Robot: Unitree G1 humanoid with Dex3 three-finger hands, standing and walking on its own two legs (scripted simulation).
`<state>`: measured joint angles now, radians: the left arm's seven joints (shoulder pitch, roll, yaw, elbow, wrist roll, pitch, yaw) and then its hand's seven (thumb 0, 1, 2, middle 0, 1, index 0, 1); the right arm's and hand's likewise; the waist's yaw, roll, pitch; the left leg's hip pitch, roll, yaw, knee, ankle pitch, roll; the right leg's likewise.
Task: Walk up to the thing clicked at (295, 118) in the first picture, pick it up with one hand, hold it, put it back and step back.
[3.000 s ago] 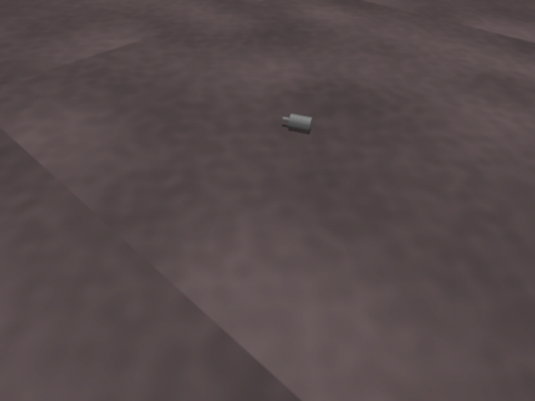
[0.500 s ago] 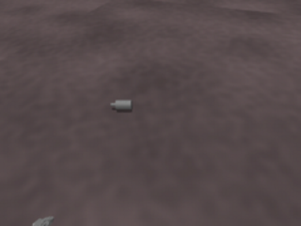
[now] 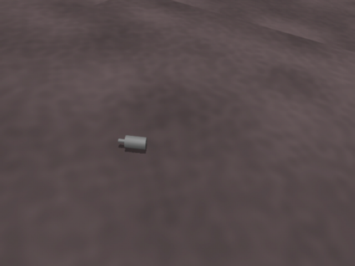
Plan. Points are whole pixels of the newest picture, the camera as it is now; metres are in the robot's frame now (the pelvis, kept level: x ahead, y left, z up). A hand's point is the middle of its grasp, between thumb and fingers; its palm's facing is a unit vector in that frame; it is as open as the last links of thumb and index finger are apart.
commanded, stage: walk up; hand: left
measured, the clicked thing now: (132, 142) +1.03 +0.25 -0.73
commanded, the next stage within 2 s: none
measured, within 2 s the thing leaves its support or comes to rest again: neither
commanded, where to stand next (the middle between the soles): +0.68 -0.01 m, yaw -1 degrees
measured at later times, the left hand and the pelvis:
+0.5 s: hand (93, 208) +0.30 +0.21 -0.11, palm faces -0.02 -0.91 -0.41, open 7.3 cm; pelvis +0.21 -0.05 +0.00, yaw -2 degrees
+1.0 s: hand (87, 174) +0.42 +0.27 -0.16, palm faces -0.04 -0.94 -0.33, open 7.4 cm; pelvis +0.37 +0.00 +0.00, yaw +1 degrees
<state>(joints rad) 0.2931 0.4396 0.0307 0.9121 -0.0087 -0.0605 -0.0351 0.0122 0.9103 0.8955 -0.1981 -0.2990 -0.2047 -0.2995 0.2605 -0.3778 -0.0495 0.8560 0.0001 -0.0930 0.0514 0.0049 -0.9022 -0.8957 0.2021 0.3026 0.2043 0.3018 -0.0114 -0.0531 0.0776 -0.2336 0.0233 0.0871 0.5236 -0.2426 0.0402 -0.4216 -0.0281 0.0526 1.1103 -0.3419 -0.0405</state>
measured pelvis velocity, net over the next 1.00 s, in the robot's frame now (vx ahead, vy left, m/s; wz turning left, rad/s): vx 0.37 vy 0.00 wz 0.02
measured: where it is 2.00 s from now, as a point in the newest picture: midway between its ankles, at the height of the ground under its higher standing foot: (167, 199)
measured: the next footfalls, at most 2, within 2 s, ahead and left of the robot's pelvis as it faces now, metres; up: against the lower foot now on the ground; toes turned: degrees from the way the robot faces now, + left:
right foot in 0.30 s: +0.29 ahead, -0.15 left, +0.00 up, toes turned -6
left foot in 0.82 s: +0.46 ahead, +0.11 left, +0.00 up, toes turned +5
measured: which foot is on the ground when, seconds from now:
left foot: down 0.00-0.34, up 0.36-0.80, down 0.82-1.00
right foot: up 0.00-0.28, down 0.30-0.84, up 0.86-1.00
